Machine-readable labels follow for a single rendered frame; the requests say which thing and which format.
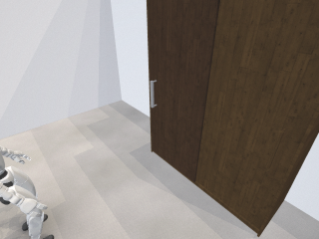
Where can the humanoid robot torso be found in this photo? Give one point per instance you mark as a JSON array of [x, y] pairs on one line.
[[6, 176]]

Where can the left robot hand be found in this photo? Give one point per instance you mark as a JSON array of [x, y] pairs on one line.
[[18, 154]]

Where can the left robot foot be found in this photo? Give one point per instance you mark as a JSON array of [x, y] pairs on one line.
[[25, 226]]

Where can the right robot hand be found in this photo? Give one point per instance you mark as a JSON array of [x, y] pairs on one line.
[[29, 204]]

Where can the wardrobe door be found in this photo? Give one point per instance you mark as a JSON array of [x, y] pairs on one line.
[[181, 43], [264, 77]]

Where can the right robot forearm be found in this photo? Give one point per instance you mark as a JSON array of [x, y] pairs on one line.
[[11, 195]]

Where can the handle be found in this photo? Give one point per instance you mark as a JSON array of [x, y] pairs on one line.
[[274, 149], [152, 94]]

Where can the left robot forearm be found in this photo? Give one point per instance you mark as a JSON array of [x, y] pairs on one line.
[[6, 151]]

